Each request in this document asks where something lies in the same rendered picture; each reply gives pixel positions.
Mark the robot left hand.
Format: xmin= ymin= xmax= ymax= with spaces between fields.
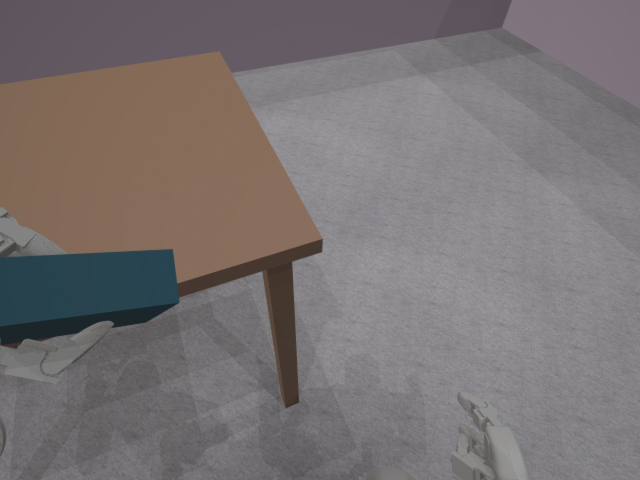
xmin=0 ymin=207 xmax=114 ymax=384

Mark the table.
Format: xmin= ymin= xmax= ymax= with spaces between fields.
xmin=0 ymin=51 xmax=323 ymax=408

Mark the sponge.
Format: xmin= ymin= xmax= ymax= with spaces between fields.
xmin=0 ymin=249 xmax=180 ymax=345

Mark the robot right hand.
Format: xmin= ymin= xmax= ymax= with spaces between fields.
xmin=452 ymin=391 xmax=531 ymax=480

